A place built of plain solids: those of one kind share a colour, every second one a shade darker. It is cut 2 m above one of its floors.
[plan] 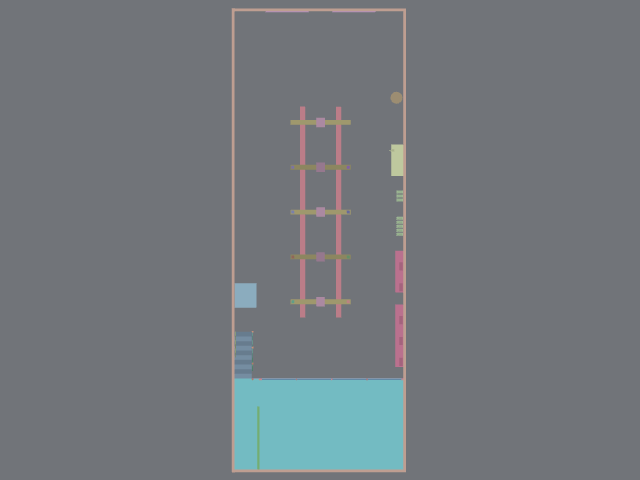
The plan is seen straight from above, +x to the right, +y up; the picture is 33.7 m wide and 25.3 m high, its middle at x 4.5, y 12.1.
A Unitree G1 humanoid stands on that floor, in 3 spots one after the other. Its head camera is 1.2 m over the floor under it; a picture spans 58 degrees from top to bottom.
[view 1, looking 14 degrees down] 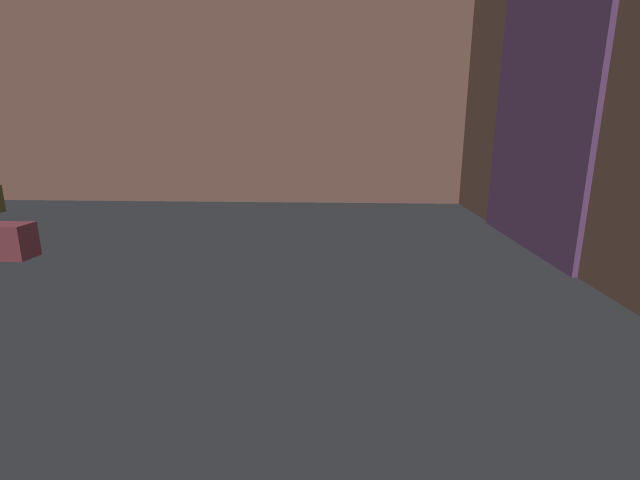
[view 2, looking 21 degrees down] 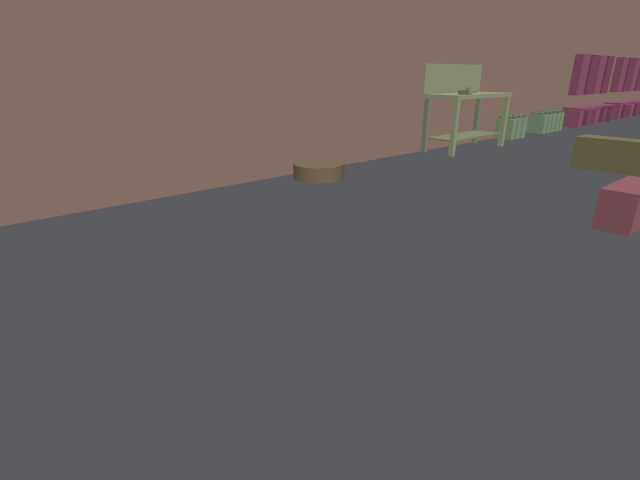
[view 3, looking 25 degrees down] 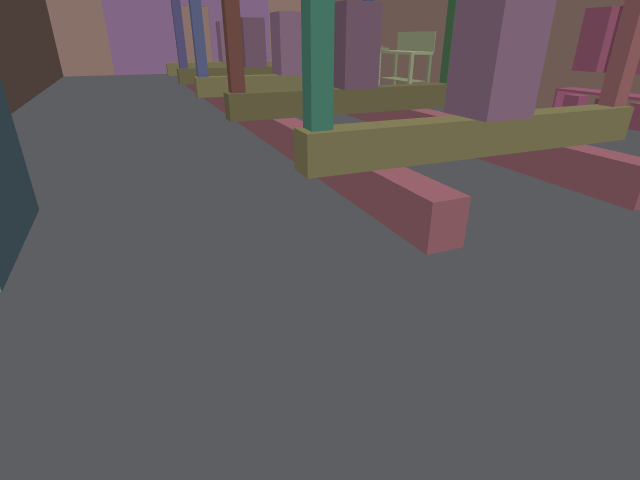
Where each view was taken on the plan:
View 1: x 7.50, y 22.16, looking -177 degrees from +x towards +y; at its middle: ground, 4.96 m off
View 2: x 4.53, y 23.06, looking -41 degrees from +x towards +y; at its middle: ground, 3.35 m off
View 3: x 1.92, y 6.10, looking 67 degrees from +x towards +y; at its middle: ground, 2.84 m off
